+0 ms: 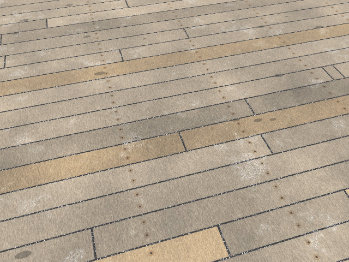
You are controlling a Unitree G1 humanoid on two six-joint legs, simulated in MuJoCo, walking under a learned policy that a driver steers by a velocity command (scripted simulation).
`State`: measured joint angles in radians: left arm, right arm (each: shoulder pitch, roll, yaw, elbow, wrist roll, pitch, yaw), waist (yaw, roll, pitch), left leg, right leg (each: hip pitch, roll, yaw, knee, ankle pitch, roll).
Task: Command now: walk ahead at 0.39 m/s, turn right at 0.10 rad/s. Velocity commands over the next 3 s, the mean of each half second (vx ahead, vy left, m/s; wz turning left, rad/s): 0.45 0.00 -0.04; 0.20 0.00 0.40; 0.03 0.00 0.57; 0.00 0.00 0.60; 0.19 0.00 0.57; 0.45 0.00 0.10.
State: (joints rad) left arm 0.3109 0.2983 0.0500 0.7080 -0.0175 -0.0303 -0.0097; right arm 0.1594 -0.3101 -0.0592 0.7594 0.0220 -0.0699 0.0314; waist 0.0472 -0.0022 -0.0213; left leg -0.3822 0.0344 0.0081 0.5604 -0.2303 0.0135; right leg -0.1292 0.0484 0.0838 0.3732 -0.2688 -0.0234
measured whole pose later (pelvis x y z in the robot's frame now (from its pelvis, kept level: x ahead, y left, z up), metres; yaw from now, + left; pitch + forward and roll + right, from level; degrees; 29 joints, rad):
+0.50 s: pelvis +0.23 +0.01 -0.02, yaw +0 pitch +3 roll +0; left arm 0.01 0.26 0.03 0.62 -0.02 -0.09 -0.06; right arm 0.46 -0.30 -0.05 0.84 0.02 -0.05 0.00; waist -0.11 -0.02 0.03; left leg 0.11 -0.01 0.00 0.24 -0.39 0.00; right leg -0.56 -0.02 0.00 0.51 -0.01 -0.03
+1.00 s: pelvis +0.41 +0.01 -0.01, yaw +15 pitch +1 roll -3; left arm 0.14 0.31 0.08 0.80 -0.03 -0.02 0.00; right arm 0.15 -0.31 -0.07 0.60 0.01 0.05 0.02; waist 0.02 0.01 0.07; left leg -0.42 0.06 0.03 0.58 -0.15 0.02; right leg -0.16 -0.05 -0.25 0.48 -0.33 0.01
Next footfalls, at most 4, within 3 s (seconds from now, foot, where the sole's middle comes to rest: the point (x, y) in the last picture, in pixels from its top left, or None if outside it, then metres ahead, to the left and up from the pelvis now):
0.06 left None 0.10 0.13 -0.78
0.54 right None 0.43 -0.11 -0.78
1.00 left None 0.49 0.15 -0.78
1.42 right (209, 253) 0.56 -0.08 -0.78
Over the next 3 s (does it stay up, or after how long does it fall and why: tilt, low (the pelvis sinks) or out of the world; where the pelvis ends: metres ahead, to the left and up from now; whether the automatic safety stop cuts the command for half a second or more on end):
stays up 0.49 0.34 0.00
